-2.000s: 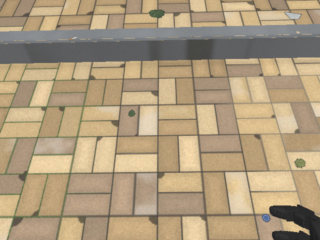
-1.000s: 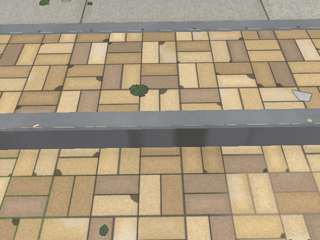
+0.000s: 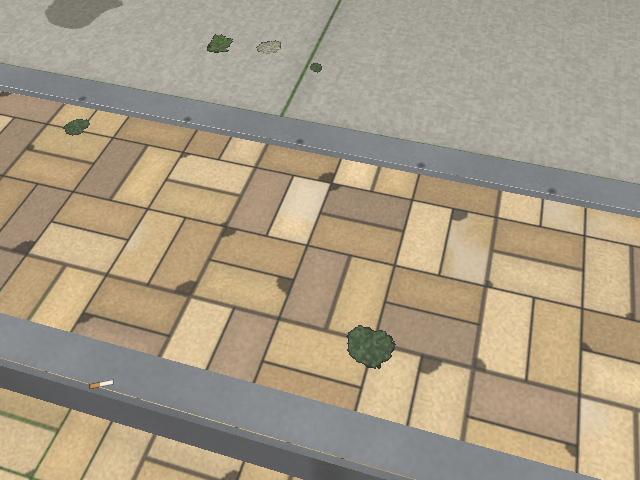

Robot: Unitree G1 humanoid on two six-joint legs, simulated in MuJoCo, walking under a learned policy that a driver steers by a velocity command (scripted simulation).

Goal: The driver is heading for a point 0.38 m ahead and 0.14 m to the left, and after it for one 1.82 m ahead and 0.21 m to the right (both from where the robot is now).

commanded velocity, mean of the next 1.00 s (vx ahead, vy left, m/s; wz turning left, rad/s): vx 0.50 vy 0.00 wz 0.09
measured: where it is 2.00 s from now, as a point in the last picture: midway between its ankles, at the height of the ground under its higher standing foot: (367, 156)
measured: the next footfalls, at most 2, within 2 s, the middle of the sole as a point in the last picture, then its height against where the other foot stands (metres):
left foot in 0.10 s outside the picture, level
right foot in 0.76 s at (331, 393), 0.16 m higher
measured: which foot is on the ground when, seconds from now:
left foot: up 0.00-0.08, down 0.10-0.76, up 0.78-1.00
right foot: down 0.00-0.12, up 0.14-0.74, down 0.76-1.00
